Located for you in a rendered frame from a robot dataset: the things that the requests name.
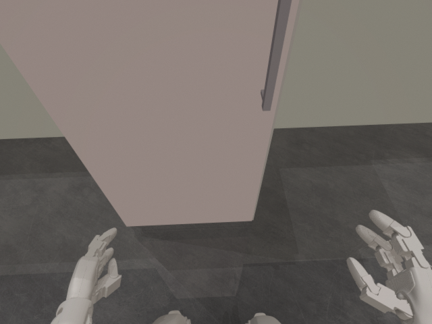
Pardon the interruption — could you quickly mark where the left robot forearm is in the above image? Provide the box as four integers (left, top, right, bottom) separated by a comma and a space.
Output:
51, 298, 93, 324

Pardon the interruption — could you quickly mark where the handle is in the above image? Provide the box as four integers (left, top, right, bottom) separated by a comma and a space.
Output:
261, 0, 292, 111

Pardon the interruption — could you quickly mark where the fridge door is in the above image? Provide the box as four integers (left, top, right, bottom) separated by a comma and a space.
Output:
0, 0, 299, 227

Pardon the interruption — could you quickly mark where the left robot hand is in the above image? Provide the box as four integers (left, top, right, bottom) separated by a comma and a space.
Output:
66, 227, 122, 304

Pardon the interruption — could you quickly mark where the right robot hand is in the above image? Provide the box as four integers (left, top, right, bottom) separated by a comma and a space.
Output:
346, 210, 432, 324

